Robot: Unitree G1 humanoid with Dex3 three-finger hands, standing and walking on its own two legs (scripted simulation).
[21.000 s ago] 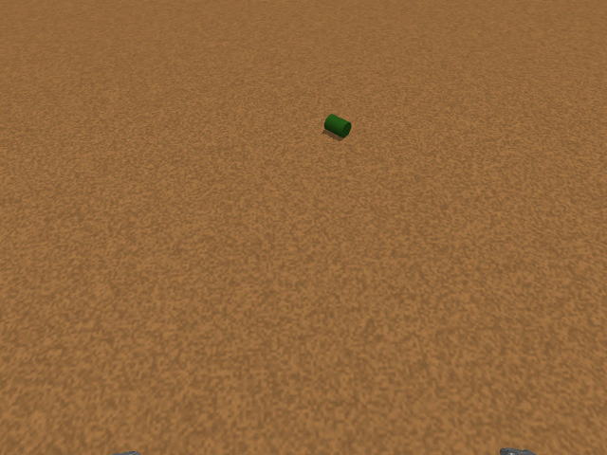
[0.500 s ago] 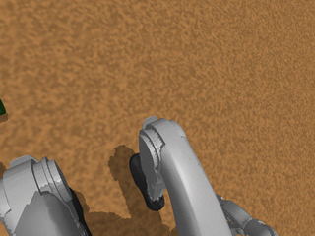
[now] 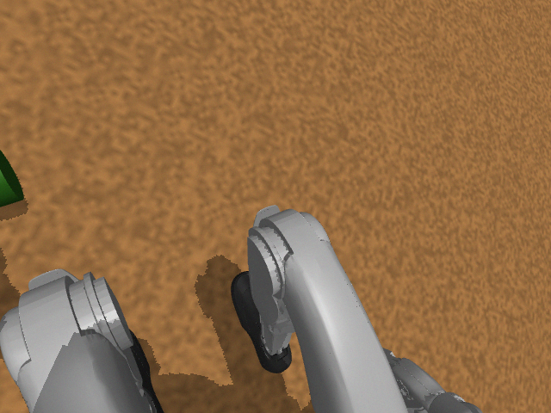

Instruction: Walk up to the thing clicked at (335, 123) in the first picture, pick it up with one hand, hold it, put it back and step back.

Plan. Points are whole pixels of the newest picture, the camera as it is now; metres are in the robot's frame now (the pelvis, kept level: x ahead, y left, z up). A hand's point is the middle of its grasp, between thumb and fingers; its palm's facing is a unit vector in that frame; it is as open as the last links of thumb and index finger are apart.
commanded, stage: settle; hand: left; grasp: from above
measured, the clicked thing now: out of the picture +0.45 +0.32 -0.26
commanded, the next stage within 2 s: lift in 0.64 s
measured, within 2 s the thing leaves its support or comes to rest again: leaves its support in 0.02 s
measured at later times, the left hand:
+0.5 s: hand out of the picture +0.44 +0.33 -0.12, palm faces -0.43 -0.09 -0.90, open 10.7 cm
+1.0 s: hand out of the picture +0.42 +0.33 -0.06, palm faces -0.44 -0.11 -0.89, open 10.6 cm
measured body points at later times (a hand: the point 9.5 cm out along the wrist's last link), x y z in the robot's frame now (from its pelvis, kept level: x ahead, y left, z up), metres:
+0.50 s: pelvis +0.00 +0.00 +0.03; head +0.22 +0.08 +0.41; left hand +0.46 +0.33 -0.07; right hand +0.09 -0.26 -0.07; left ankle +0.07 +0.13 -0.27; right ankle +0.11 -0.11 -0.27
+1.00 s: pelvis -0.01 +0.00 +0.07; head +0.20 +0.07 +0.46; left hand +0.44 +0.33 -0.01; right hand +0.07 -0.27 -0.04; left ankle +0.07 +0.13 -0.27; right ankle +0.11 -0.11 -0.27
